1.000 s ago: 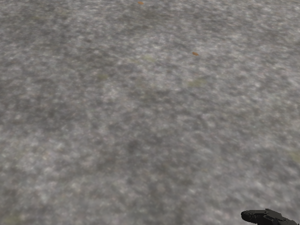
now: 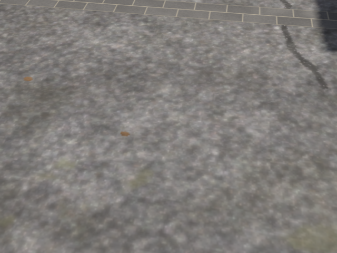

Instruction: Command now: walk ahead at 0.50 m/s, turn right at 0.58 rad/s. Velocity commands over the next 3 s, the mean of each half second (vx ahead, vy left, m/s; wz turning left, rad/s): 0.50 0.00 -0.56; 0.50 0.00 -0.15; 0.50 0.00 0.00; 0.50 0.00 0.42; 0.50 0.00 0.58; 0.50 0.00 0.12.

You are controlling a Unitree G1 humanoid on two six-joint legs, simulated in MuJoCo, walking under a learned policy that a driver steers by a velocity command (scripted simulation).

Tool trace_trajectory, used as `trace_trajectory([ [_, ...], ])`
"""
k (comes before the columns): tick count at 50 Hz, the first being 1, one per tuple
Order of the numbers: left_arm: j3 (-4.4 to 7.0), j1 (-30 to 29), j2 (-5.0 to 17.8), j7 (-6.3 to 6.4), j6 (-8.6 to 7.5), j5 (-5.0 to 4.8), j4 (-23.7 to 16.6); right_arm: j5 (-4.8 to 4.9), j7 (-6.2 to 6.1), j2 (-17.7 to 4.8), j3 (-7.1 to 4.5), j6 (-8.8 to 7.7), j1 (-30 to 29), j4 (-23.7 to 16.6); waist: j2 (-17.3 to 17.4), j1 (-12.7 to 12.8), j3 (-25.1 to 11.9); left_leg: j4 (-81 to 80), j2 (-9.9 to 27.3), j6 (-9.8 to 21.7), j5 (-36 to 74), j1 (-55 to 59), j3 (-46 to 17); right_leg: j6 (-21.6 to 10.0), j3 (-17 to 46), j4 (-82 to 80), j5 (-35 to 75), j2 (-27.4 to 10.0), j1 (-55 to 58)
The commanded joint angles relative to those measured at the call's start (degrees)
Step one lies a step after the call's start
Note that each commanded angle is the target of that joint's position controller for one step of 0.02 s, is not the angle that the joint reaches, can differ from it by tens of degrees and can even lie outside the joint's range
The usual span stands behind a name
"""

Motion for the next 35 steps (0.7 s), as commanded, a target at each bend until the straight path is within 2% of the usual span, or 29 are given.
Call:
trace_trajectory([
  [1, 2.16, 3.3, 9.6, 0.66, -0.4, 0.58, -2.6, 0.48, 0.06, -4.8, -0.69, -1.54, -7.9, -6.6, -6.2, 0.7, -0.1, -4.9, -3.1, 0.8, 0.0, 1.0, 1.4, -6.0, 12.3, 0.4, 27.4, -15.4, 1.9],
  [3, 2.42, 0.4, 10.6, 1.04, -0.49, 0.76, -3.8, 0.68, -0.14, -6.3, -1.06, -2.07, -4.1, -6.1, -6.9, -1.9, -0.5, -9.4, -4.1, 2.1, -3.0, 9.0, 0.6, -4.1, 13.8, 2.9, 28.7, -15.8, 0.0],
  [4, 2.54, -1.5, 11.2, 0.95, -0.62, 0.82, -4.4, 0.8, -0.5, -7.3, -1.52, -2.38, 0.5, -4.8, -7.0, -4.1, -1.9, -11.0, -5.5, 3.0, -5.4, 16.3, 1.0, -3.0, 14.0, 6.2, 32.2, -15.2, -2.2],
  [5, 2.49, -2.7, 11.3, 0.55, -0.91, 0.54, -4.6, 0.66, -1.11, -8.6, -2.18, -2.96, 7.6, -2.8, -4.9, -7.7, -5.2, -14.5, -6.2, 4.2, -5.1, 26.2, 1.6, -1.6, 12.4, 14.3, 34.3, -12.4, -4.4],
  [6, 1.74, -2.4, 8.7, -0.07, -1.43, -0.12, -5.4, -0.37, -2.02, -12.0, -3.15, -3.67, 15.6, -1.8, 0.3, -10.9, -11.8, -16.7, 1.7, 6.7, -11.4, 38.7, -5.9, 0.0, 8.6, 27.8, 26.7, -8.3, -9.8],
  [7, 0.37, 0.9, 3.0, -0.09, -1.59, -1.7, -7.4, -1.68, -2.8, -16.7, -4.13, -3.32, 20.1, -2.5, 10.4, -10.4, -18.3, -20.8, 17.3, 10.7, -20.9, 52.5, -27.2, 1.9, 1.1, 44.0, -4.4, -0.9, -24.8],
  [8, 0.61, 4.2, 6.1, 0.15, -1.02, -0.36, -7.9, -0.71, -2.56, -16.6, -4.56, -2.39, 17.4, -2.2, 15.1, -6.7, -19.2, -25.3, 21.4, 14.9, -25.2, 50.7, -43.7, 1.6, -1.2, 52.1, -16.2, -1.5, -33.0],
  [9, 0.93, 2.2, 8.1, 0.29, -0.14, 0.7, -6.1, -0.29, -2.26, -10.6, -3.42, -1.97, 13.1, -3.4, 5.0, -5.8, -10.8, -25.6, 19.2, 14.3, -28.6, 43.3, -36.0, 1.6, -0.9, 55.1, -11.2, -5.8, -34.8],
  [10, 0.79, -1.5, 7.5, -0.38, 0.12, 1.03, -6.2, 0.13, -1.99, -6.9, -2.52, -2.0, 10.7, -3.4, 0.0, -5.9, -5.3, -26.6, 15.7, 13.2, -24.0, 36.5, -26.5, 2.1, -1.8, 53.2, -6.9, -7.6, -33.8],
  [11, 0.67, -2.6, 6.4, -0.89, 0.46, 1.09, -6.5, 0.01, -1.94, -5.7, -2.11, -2.13, 9.7, -3.1, 1.2, -5.0, -3.0, -28.1, 12.9, 11.5, -17.3, 32.6, -19.4, 2.6, -2.4, 50.8, -4.9, -9.2, -32.3],
  [12, 0.68, -3.4, 6.1, -1.43, 1.09, 1.81, -6.9, 0.19, -2.06, -5.5, -1.98, -2.55, 10.5, -2.2, 3.7, -4.6, -1.8, -28.9, 11.1, 10.9, -11.4, 30.3, -14.3, 3.2, -2.9, 49.3, -4.2, -10.3, -31.4],
  [13, 0.52, -3.2, 5.7, -1.86, 1.76, 2.02, -6.7, 0.43, -1.9, -5.7, -2.06, -3.07, 11.4, -1.5, 4.4, -4.3, -1.6, -29.4, 10.0, 10.7, -6.3, 29.3, -10.6, 3.6, -3.6, 49.5, -3.2, -10.4, -30.6],
  [16, 0.23, -7.0, 4.8, -2.75, 2.57, 1.8, -8.6, 1.19, -1.32, -6.4, -2.54, -4.39, 13.6, -0.1, 3.9, -4.1, -1.8, -31.0, 10.4, 11.8, 2.1, 30.4, -4.7, 4.2, -4.1, 48.8, 0.7, -11.2, -33.8],
  [20, -0.4, -14.4, 3.7, -3.41, 2.61, 1.74, -11.3, 0.95, -1.14, -6.4, -2.76, -4.33, 16.3, 1.7, 2.9, -5.4, 0.1, -32.7, 9.7, 12.2, 5.4, 32.1, 2.0, 5.3, -5.0, 41.7, 7.4, -12.0, -38.5],
  [23, -1.46, -19.3, 1.9, -3.8, 2.06, 1.68, -12.6, 0.87, -0.82, -6.6, -2.77, -4.32, 17.7, 3.0, 3.1, -6.2, 1.1, -32.7, 8.2, 11.4, 7.2, 31.4, 6.5, 4.9, -7.1, 30.0, 12.5, -11.2, -34.4],
  [27, -2.01, -24.5, 2.1, -3.8, 1.66, 2.03, -14.2, 0.99, -0.99, -8.4, -3.09, -3.57, 21.4, 5.6, 3.5, -7.6, 2.6, -31.6, 10.1, 10.9, 10.5, 34.5, 8.2, 2.9, -11.3, 19.7, 8.8, -10.0, -29.0],
  [29, -1.87, -23.9, 2.8, -3.3, 1.27, 2.45, -14.1, 1.04, -1.19, -9.5, -3.25, -2.72, 22.6, 7.1, 3.7, -6.8, 2.0, -27.1, 11.1, 10.7, 20.8, 38.1, 8.8, 1.0, -12.8, 16.4, 3.7, -8.4, -25.8],
  [30, -1.61, -20.8, 3.1, -2.95, 0.86, 2.67, -13.0, 1.09, -1.29, -10.1, -3.28, -2.33, 22.8, 7.6, 3.9, -5.2, 0.0, -21.6, 10.9, 10.3, 29.9, 39.2, 9.7, -0.1, -13.7, 14.4, 2.0, -6.7, -21.2],
  [31, -1.13, -13.2, 3.6, -2.49, 0.15, 3.04, -10.4, 1.42, -1.38, -10.0, -3.07, -1.89, 22.7, 8.0, 2.4, -1.6, -4.2, -12.0, 9.3, 9.3, 34.2, 37.8, 11.9, -1.4, -14.4, 9.8, 4.4, -4.7, -11.3],
  [32, -0.04, -3.8, 6.3, -1.78, -0.42, 3.84, -7.1, 1.57, -1.44, -8.4, -2.43, -1.9, 22.8, 7.3, 0.1, 1.9, -10.6, 0.2, 7.4, 8.2, 25.1, 29.8, 12.9, -3.1, -9.9, 10.0, 3.9, -8.1, 3.3],
  [33, 1.46, 3.1, 12.7, -0.74, -0.63, 4.42, -6.6, 2.58, -0.7, -2.7, -0.89, -2.23, 24.2, 3.7, -11.9, 3.1, -19.3, 20.5, 1.2, 5.5, -4.0, 10.5, 14.2, -8.4, 14.7, 7.9, -1.8, -26.4, 21.6],
  [34, 2.22, 4.0, 14.9, -0.23, 0.07, 1.55, -6.1, 1.9, -0.75, -6.1, -2.17, -2.03, 23.5, 3.5, -14.0, 2.7, -22.2, 31.8, -5.3, 5.0, -27.7, 1.3, 6.7, -12.3, 32.1, 0.1, 5.8, -32.9, 22.4],
  [35, 1.86, -0.3, 13.0, 0.05, 0.22, 0.57, -5.8, 1.43, -0.87, -8.0, -2.85, -1.74, 18.5, 2.8, -8.0, 1.2, -13.6, 33.7, -1.6, 5.6, -23.6, -3.2, 2.2, -10.9, 21.5, 1.1, 9.9, -29.6, 16.9],
])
